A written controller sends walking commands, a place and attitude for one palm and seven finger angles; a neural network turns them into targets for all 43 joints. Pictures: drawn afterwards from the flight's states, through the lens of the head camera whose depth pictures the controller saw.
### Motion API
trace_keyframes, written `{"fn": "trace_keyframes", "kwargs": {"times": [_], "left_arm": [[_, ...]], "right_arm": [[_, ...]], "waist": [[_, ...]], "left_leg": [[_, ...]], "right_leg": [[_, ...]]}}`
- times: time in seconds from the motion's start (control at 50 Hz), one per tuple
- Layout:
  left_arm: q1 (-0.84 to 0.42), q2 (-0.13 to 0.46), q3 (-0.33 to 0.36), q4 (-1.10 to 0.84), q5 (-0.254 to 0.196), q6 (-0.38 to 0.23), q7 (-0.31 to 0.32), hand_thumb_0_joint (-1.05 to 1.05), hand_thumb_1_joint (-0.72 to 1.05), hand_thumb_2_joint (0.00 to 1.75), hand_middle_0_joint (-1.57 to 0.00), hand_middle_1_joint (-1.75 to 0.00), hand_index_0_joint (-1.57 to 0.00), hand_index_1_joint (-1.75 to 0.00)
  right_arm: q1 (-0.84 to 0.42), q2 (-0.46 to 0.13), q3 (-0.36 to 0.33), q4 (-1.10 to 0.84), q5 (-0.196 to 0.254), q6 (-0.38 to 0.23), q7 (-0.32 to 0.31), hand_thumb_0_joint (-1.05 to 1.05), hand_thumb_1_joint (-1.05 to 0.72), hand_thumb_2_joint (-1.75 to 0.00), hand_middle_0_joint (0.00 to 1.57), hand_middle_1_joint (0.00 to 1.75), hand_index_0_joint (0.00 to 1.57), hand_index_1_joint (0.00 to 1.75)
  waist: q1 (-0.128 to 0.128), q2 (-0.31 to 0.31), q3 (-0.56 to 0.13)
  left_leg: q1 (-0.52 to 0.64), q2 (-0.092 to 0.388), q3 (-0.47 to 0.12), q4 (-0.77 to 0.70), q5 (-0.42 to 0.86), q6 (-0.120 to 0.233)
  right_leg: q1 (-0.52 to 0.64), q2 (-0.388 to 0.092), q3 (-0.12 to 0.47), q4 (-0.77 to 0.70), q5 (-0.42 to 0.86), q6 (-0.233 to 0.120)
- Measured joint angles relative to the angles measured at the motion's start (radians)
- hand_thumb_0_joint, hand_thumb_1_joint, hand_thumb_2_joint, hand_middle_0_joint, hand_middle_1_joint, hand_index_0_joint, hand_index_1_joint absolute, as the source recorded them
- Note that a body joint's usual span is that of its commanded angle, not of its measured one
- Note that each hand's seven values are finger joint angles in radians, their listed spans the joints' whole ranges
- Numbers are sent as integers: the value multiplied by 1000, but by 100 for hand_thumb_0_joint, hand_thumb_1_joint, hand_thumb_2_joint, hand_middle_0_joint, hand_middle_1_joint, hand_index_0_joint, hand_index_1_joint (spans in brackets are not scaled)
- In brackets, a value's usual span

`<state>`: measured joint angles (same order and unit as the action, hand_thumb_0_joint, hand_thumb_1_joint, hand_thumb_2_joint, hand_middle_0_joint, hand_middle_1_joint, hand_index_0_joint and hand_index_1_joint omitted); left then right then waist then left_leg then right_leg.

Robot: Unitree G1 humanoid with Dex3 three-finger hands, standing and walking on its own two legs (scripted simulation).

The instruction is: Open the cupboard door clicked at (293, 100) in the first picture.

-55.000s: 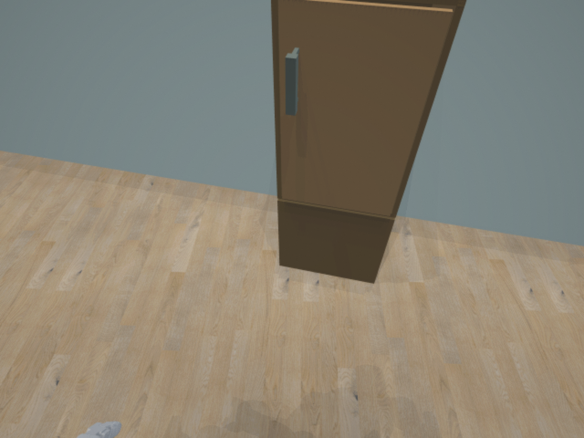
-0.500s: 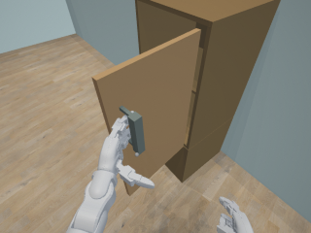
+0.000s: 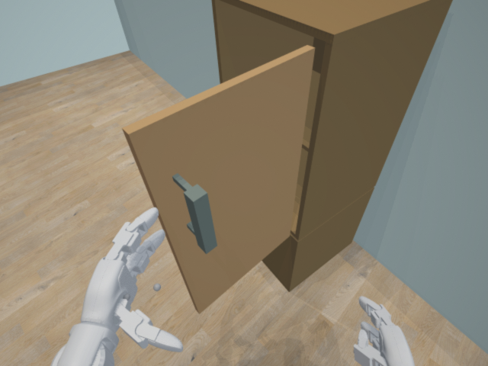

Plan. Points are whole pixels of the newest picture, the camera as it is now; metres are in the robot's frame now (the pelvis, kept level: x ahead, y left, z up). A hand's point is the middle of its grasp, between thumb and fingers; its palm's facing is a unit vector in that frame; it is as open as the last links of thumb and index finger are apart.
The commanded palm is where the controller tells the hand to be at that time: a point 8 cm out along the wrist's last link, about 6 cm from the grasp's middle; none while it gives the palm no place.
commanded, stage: slide the hand sideways off the handle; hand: left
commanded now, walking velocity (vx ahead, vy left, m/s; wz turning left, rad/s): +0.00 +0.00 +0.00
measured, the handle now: (194, 213) +0.33 +0.11 +0.10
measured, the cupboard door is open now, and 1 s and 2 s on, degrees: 96 96 96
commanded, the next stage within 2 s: draw the hand back to the body in 0.16 s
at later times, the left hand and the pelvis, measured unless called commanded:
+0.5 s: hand (116, 292) +0.19 +0.18 +0.11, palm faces -0.03 -1.00 -0.07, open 16.3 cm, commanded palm +0.16 +0.24 +0.12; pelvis -0.01 +0.03 +0.00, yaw +0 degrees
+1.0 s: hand (59, 289) +0.18 +0.25 +0.13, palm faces +0.27 -0.92 -0.30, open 14.5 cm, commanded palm +0.14 +0.29 +0.16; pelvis -0.01 +0.04 +0.01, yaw +0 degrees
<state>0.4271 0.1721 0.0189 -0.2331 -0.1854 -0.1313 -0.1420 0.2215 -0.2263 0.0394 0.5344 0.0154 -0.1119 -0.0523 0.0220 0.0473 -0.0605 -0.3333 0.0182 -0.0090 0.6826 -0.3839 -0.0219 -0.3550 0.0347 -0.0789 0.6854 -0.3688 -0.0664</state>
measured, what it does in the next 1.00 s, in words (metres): stands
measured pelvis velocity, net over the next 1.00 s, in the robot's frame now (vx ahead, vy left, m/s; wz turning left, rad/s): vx -0.01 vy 0.04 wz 0.00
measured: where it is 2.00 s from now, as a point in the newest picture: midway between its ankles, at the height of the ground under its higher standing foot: outside the picture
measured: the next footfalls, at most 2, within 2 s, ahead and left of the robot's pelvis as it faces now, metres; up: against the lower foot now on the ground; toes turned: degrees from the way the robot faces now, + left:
none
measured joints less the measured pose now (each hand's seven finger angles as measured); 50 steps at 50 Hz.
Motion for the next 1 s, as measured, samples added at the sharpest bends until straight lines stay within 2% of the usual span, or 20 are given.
{"fn": "trace_keyframes", "kwargs": {"times": [0.12, 0.28, 0.46, 0.54, 0.66, 0.78, 0.82, 0.88, 0.94, 1.0], "left_arm": [[18, 18, 49, 3, -36, -33, -49, -1, -50, 30, -16, -30, -16, -30], [17, 16, 29, -9, -57, -49, -85, -1, -50, 30, -15, -30, -15, -30], [23, 42, 57, -67, -50, -7, -48, -1, -50, 30, -15, -30, -15, -30], [30, 48, 76, -97, -64, 18, -59, -1, -50, 30, -15, -30, -15, -30], [34, 60, 86, -125, -70, 89, -80, -1, -50, 30, -15, -30, -15, -30], [41, 89, 144, -147, -93, 114, -96, -1, -47, 32, -15, -30, -15, -30], [40, 110, 138, -167, -20, 111, -18, -1, -44, 33, -15, -30, -16, -30], [57, 113, 134, -193, 56, 98, 107, -1, -37, 36, -16, -30, -16, -30], [77, 103, 126, -198, 98, 87, 179, -1, -28, 40, -16, -30, -16, -30], [87, 105, 123, -186, 125, 81, 219, -1, -19, 44, -16, -30, -16, -30]], "right_arm": [[11, -13, -4, 11, 5, -40, -10, 1, -91, -90, 20, 30, 20, 30], [21, -18, -3, 18, 9, -86, -19, 1, -91, -90, 20, 30, 20, 30], [34, 2, 9, 14, 15, -107, -21, 1, -91, -90, 20, 30, 20, 30], [34, 2, 18, 16, 21, -113, -22, 1, -91, -90, 20, 30, 20, 30], [24, 0, 27, 15, 22, -117, -29, 1, -90, -90, 20, 30, 20, 30], [15, 1, 32, 22, 24, -124, -34, 1, -90, -90, 20, 30, 20, 30], [10, 2, 30, 28, 11, -122, -42, 1, -90, -90, 20, 30, 20, 30], [0, 5, 30, 36, -4, -109, -45, 1, -90, -90, 20, 30, 20, 30], [-6, 7, 26, 45, -12, -89, -43, 1, -90, -90, 20, 30, 20, 30], [-7, 9, 23, 61, -18, -73, -42, 1, -90, -90, 20, 30, 20, 30]], "waist": [[3, 8, 3], [-1, 13, 5], [2, 6, -1], [6, 12, -5], [16, 13, -3], [26, 5, 0], [33, 5, 12], [30, 4, 32], [31, 4, 51], [33, 4, 65]], "left_leg": [[-34, -2, -12, 35, -11, 3], [-64, -12, -9, 65, -17, 16], [-49, -20, 4, 64, -18, 31], [-33, -23, 4, 58, -17, 38], [-8, -29, 4, 41, -8, 45], [19, -29, 0, 21, 0, 46], [41, -27, 0, 5, 6, 47], [75, -26, 1, -35, 25, 48], [107, -28, 7, -80, 47, 49], [138, -31, 12, -123, 65, 51]], "right_leg": [[-22, -3, -12, 20, -7, 3], [-48, -14, -9, 41, -8, 15], [-35, -20, 4, 37, -2, 29], [-14, -23, 4, 22, 3, 35], [15, -28, 5, 0, 13, 43], [47, -27, 1, -29, 25, 45], [71, -25, 1, -50, 34, 45], [107, -23, 3, -96, 57, 46], [136, -23, 9, -138, 79, 48], [163, -25, 15, -174, 95, 50]]}}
